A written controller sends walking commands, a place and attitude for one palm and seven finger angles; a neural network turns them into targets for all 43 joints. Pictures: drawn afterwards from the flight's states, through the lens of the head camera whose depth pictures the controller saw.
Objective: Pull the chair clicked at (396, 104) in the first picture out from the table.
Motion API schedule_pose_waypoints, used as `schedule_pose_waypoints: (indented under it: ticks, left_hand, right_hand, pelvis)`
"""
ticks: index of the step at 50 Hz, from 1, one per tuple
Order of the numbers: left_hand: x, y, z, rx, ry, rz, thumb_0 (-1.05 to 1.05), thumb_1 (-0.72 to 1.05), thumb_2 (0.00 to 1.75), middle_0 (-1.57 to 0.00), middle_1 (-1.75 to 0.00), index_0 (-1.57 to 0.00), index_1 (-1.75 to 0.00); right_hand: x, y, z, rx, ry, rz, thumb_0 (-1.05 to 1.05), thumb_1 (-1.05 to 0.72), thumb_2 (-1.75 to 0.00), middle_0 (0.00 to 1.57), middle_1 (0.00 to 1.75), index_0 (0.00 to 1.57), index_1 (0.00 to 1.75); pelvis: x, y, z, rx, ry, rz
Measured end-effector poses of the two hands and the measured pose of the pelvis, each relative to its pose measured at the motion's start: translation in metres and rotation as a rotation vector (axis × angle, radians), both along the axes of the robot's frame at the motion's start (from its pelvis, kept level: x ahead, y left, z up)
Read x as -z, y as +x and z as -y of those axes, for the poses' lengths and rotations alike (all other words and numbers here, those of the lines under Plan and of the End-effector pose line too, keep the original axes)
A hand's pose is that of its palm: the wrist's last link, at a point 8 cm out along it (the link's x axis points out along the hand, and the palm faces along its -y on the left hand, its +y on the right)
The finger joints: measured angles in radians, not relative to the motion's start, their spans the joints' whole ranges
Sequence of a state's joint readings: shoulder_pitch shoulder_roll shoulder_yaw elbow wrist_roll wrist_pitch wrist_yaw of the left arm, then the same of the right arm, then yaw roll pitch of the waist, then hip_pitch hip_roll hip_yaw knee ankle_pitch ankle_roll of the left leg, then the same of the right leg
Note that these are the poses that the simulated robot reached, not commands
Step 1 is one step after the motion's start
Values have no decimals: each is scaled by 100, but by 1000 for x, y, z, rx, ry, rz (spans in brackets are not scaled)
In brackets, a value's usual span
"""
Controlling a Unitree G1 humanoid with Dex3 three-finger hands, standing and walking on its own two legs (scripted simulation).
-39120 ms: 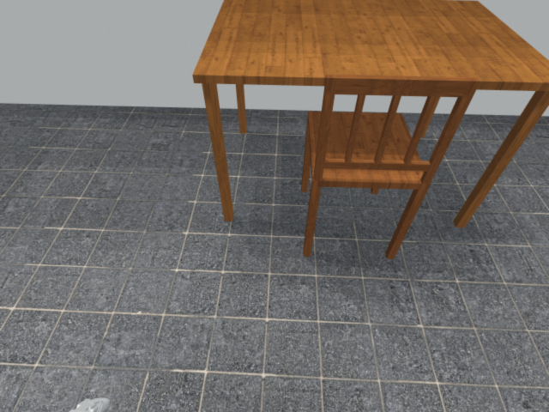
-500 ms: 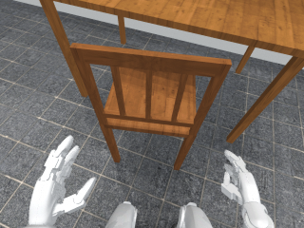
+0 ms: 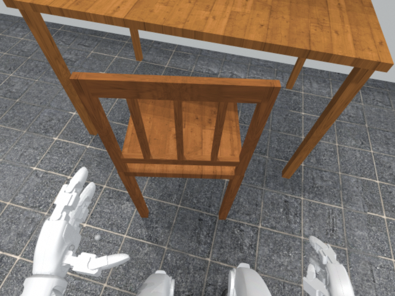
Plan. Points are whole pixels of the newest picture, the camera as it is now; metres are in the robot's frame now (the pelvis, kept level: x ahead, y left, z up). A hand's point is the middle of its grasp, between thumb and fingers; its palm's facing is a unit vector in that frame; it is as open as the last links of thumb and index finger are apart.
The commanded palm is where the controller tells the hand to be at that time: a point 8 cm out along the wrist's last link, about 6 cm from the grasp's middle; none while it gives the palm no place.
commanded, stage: raise the hand toward the chair's back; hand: left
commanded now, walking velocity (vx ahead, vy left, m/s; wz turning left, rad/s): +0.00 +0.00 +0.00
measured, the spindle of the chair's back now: (179, 132) +0.49 +0.07 -0.01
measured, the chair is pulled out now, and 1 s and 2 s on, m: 0.16 0.16 0.16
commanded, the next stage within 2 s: aim the fingers beside a spindle in 1.04 s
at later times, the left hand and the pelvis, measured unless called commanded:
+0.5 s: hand (84, 215) +0.25 +0.21 +0.06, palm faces +0.03 -1.00 -0.07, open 16.9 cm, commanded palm +0.23 +0.26 +0.06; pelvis +0.01 +0.00 +0.01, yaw +0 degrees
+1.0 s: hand (86, 211) +0.26 +0.21 +0.06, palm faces +0.03 -1.00 -0.07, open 16.9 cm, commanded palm +0.23 +0.26 +0.06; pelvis +0.01 +0.00 +0.02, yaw +0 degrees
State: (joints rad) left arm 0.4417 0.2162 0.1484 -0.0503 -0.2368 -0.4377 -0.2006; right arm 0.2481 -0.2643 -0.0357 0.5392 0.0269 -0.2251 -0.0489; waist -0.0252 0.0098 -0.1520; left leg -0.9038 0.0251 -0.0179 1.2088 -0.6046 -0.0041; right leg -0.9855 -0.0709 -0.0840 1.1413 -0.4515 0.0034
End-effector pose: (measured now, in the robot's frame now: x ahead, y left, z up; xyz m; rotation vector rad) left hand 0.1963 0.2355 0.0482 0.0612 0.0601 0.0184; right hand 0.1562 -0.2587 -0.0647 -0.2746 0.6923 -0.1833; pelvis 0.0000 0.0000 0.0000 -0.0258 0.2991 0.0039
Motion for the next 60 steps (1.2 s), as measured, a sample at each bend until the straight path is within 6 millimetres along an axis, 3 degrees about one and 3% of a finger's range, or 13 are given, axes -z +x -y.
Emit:
schedule_pose_waypoints:
  ticks: [8,14,21,36,60]
  left_hand:
    - [-7,6,-10,-29,1,28,-1,-32,38,-8,-11,-8,-10]
    - [-8,12,-15,-14,4,11,-1,-43,33,-7,-9,-7,-9]
    - [-13,23,-23,-18,9,9,-1,-48,31,-6,-9,-6,-8]
    - [-18,43,-27,-3,5,11,-1,-50,30,-6,-8,-6,-8]
    - [-15,34,-22,-12,-3,24,-2,-50,30,-6,-8,-6,-8]
  right_hand:
    - [-14,33,-22,-66,28,72,1,-91,-90,20,30,20,30]
    - [-14,43,-40,-109,64,74,1,-91,-90,20,30,20,30]
    - [-8,35,-42,-103,75,30,1,-90,-90,21,30,20,30]
    - [-10,6,-15,-23,36,-38,1,-91,-90,20,30,20,30]
    - [-9,22,-24,-71,59,5,1,-90,-90,20,30,20,30]
  pelvis:
    - [-5,4,-2,-8,-7,8]
    - [-7,7,-3,-12,-11,11]
    - [-10,10,-4,-13,-13,11]
    - [-18,14,-4,-2,-7,12]
    - [-15,10,1,-10,-4,15]
